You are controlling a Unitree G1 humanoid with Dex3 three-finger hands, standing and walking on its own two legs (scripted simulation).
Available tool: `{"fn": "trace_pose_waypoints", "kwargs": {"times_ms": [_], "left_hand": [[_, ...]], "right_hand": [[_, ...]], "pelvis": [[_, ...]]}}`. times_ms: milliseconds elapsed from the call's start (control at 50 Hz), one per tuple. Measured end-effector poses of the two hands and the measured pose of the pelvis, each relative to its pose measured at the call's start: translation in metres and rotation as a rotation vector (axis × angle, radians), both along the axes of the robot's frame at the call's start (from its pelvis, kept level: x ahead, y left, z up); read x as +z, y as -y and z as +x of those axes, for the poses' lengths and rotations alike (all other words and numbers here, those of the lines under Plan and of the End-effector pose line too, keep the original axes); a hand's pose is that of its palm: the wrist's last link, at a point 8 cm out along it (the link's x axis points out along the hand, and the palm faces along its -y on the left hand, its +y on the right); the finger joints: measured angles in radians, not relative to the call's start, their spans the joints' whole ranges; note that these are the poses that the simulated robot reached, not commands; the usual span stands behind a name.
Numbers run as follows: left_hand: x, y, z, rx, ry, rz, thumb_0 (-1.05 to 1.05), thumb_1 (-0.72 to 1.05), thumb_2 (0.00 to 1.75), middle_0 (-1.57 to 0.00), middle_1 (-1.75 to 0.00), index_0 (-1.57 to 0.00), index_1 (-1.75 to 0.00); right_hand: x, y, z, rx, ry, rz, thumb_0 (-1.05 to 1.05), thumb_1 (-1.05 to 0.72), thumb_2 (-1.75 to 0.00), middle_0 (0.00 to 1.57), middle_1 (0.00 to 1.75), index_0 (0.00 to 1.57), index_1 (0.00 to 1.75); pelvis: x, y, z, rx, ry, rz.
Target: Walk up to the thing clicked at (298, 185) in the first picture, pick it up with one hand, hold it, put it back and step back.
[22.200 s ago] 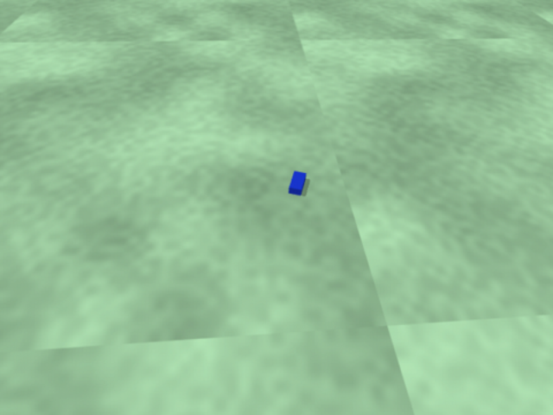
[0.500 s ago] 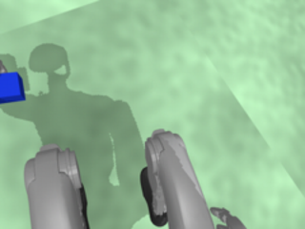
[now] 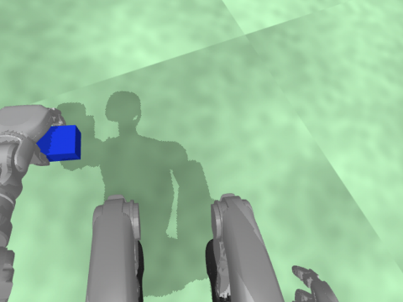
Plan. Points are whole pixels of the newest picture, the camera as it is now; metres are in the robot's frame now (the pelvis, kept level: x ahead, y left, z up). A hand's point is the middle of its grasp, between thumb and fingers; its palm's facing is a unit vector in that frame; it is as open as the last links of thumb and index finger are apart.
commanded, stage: lift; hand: left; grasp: from above
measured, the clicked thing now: (45, 144) +0.43 +0.31 -0.14
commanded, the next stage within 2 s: hold in 1.06 s
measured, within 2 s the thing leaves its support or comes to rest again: neither
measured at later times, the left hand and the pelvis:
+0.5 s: hand out of the picture +0.35 +0.28 +0.11, palm faces -0.43 -0.11 -0.90, open 9.1 cm; pelvis +0.02 +0.00 +0.18, yaw +4 degrees
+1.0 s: hand out of the picture +0.36 +0.26 +0.21, palm faces -0.43 -0.10 -0.90, open 9.1 cm; pelvis +0.06 +0.00 +0.29, yaw +5 degrees
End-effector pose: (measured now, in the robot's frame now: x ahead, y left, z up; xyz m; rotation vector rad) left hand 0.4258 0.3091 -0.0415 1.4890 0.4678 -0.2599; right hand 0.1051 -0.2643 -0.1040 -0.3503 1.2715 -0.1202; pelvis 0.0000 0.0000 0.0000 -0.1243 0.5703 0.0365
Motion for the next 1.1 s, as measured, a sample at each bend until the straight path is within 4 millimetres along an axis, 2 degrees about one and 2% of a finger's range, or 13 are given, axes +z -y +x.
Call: {"fn": "trace_pose_waypoints", "kwargs": {"times_ms": [160, 380, 540, 660, 780, 960, 1100], "left_hand": [[0.065, 0.004, -0.026, 0.004, 0.019, -0.011, 0.00, 0.18, 0.29, -0.77, -0.40, -0.79, -0.38], [0.161, 0.021, -0.062, 0.013, 0.016, -0.031, 0.00, 0.19, 0.28, -0.77, -0.39, -0.79, -0.37], [0.224, 0.028, -0.074, 0.027, 0.011, -0.014, 0.00, 0.19, 0.28, -0.77, -0.40, -0.78, -0.38], [0.255, 0.035, -0.077, 0.030, -0.001, -0.008, 0.00, 0.19, 0.28, -0.76, -0.42, -0.78, -0.39], [0.277, 0.044, -0.074, 0.023, 0.004, -0.004, 0.00, 0.19, 0.29, -0.76, -0.43, -0.78, -0.40], [0.308, 0.049, -0.064, 0.038, 0.014, 0.001, 0.00, 0.18, 0.30, -0.76, -0.43, -0.78, -0.40], [0.326, 0.050, -0.061, 0.046, 0.005, -0.001, 0.00, 0.18, 0.29, -0.77, -0.41, -0.79, -0.39]], "right_hand": [[0.049, -0.008, 0.021, -0.007, 0.077, 0.010, 0.00, -0.90, -0.89, 0.21, 0.30, 0.21, 0.30], [0.133, -0.015, 0.037, -0.036, 0.156, 0.029, 0.00, -0.89, -0.89, 0.21, 0.30, 0.21, 0.30], [0.193, -0.014, 0.045, -0.054, 0.217, 0.036, 0.00, -0.89, -0.89, 0.21, 0.30, 0.21, 0.30], [0.227, -0.010, 0.047, -0.068, 0.241, 0.035, 0.00, -0.90, -0.89, 0.21, 0.30, 0.21, 0.30], [0.252, -0.008, 0.047, -0.076, 0.239, 0.032, 0.00, -0.90, -0.90, 0.21, 0.30, 0.21, 0.30], [0.279, -0.011, 0.049, -0.093, 0.231, 0.046, 0.00, -0.90, -0.90, 0.21, 0.30, 0.21, 0.30], [0.294, -0.016, 0.060, -0.097, 0.238, 0.062, 0.00, -0.90, -0.89, 0.21, 0.30, 0.21, 0.30]], "pelvis": [[0.051, -0.001, 0.001, 0.017, 0.041, 0.013], [0.138, 0.000, 0.011, 0.038, 0.133, 0.045], [0.197, 0.001, 0.023, 0.049, 0.220, 0.069], [0.230, 0.001, 0.033, 0.052, 0.269, 0.083], [0.256, 0.000, 0.043, 0.052, 0.311, 0.094], [0.286, -0.003, 0.055, 0.048, 0.364, 0.108], [0.302, -0.005, 0.064, 0.044, 0.393, 0.117]]}}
